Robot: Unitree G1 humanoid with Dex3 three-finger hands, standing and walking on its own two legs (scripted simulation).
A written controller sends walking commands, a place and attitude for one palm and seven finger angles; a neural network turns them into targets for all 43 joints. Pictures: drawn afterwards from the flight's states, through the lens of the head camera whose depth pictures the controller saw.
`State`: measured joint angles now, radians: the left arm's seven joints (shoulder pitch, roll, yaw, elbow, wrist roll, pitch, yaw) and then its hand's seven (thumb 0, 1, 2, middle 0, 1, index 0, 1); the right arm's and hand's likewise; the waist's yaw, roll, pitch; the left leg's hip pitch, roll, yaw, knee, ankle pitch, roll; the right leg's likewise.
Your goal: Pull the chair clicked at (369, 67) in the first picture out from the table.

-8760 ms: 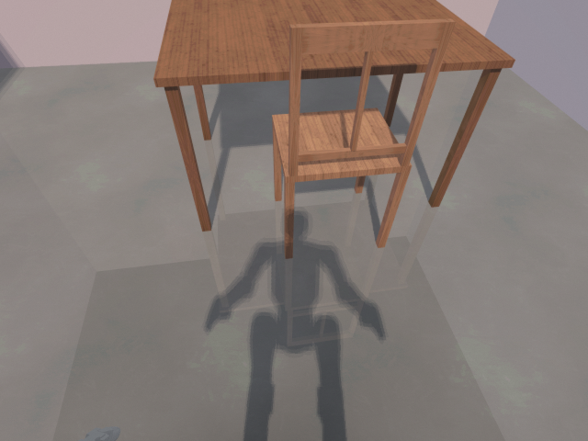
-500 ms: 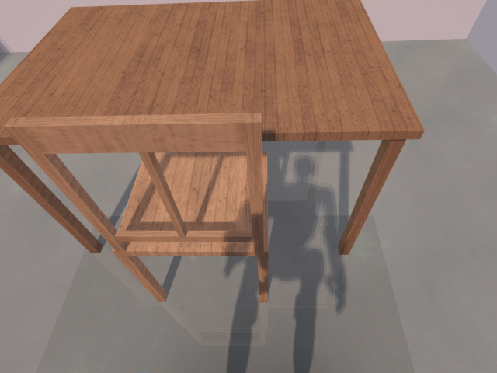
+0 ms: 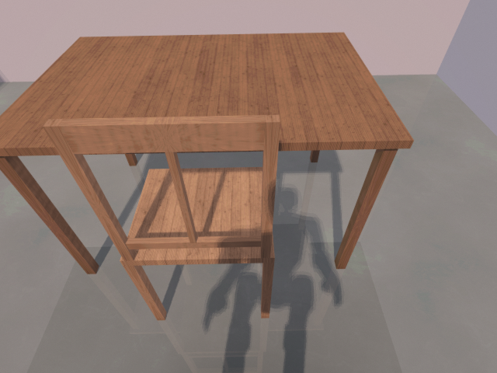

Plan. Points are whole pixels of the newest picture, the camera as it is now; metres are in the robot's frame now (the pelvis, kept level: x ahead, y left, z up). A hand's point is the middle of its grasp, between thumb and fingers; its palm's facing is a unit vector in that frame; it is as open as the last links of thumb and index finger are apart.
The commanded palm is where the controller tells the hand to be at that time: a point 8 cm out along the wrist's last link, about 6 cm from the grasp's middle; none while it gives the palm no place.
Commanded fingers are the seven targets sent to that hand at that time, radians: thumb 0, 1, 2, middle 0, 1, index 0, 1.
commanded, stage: come to a stop and stand still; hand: left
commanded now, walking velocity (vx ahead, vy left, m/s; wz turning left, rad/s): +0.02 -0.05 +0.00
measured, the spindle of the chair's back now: (183, 201) +0.49 +0.19 -0.05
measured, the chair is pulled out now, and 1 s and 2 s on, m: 0.00 0.00 0.00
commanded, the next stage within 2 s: look again from close up in 0.08 s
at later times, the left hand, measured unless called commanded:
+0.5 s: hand out of the picture +0.01 +0.17 -0.16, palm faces +0.03 -0.98 -0.21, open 7.3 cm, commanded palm none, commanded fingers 0.00 0.90 0.90 -0.20 -0.30 -0.20 -0.30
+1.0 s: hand out of the picture -0.04 +0.14 -0.16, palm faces +0.05 -0.99 -0.15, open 7.4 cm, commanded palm none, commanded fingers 0.00 0.90 0.90 -0.20 -0.30 -0.20 -0.30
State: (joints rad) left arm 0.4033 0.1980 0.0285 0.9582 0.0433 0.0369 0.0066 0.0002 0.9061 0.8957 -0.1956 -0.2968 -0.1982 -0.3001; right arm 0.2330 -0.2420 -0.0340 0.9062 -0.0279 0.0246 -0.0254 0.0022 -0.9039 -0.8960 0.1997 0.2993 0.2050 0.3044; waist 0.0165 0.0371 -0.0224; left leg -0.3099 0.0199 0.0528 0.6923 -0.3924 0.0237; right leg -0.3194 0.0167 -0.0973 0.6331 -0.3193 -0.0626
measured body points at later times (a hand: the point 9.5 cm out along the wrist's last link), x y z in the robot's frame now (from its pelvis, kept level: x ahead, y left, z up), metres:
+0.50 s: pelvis +0.01 +0.00 +0.02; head +0.01 +0.00 +0.47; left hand +0.01 +0.22 -0.14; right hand +0.00 -0.21 -0.15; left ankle -0.01 +0.10 -0.72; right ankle +0.02 -0.08 -0.72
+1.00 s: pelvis +0.00 +0.00 +0.02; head +0.00 +0.00 +0.47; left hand -0.04 +0.20 -0.14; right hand -0.02 -0.20 -0.14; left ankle -0.01 +0.10 -0.72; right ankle +0.02 -0.08 -0.72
